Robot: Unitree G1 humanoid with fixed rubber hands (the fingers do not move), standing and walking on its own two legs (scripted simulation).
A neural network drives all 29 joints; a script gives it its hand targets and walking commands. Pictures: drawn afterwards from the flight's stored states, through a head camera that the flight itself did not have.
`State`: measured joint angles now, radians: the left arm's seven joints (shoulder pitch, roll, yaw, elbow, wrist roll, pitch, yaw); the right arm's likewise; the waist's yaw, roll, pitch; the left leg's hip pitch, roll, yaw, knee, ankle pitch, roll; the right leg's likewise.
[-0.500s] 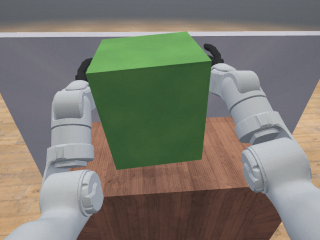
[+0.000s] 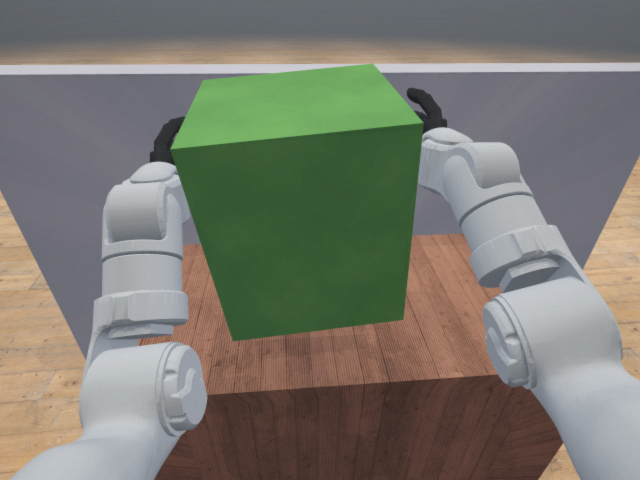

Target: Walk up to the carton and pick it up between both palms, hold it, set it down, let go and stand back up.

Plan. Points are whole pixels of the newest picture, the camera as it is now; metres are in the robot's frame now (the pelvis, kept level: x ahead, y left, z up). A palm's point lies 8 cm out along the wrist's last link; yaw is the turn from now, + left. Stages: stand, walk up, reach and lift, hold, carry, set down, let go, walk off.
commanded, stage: hold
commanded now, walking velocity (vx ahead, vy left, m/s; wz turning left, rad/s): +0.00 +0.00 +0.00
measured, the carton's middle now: (303, 200) +0.37 +0.00 +0.25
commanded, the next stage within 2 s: none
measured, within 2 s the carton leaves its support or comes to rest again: neither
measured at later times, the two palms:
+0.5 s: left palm (166, 172) +0.37 +0.16 +0.29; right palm (429, 153) +0.37 -0.14 +0.31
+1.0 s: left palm (166, 177) +0.37 +0.16 +0.29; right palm (425, 157) +0.37 -0.14 +0.30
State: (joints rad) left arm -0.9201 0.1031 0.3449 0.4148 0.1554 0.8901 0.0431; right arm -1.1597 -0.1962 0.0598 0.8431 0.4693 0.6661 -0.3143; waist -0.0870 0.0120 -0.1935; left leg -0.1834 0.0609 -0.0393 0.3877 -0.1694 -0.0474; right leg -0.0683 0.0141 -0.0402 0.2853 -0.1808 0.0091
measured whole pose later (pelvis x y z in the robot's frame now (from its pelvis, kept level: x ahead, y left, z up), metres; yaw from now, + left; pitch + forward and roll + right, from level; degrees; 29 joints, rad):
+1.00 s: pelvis +0.00 +0.00 +0.00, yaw +0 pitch -2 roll -2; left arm -0.92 0.12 0.31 0.42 0.14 0.88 0.06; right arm -1.13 -0.19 0.06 0.83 0.47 0.65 -0.31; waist -0.08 0.02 -0.19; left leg -0.19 0.05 -0.04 0.39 -0.17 -0.04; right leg -0.08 0.01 -0.03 0.29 -0.18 0.01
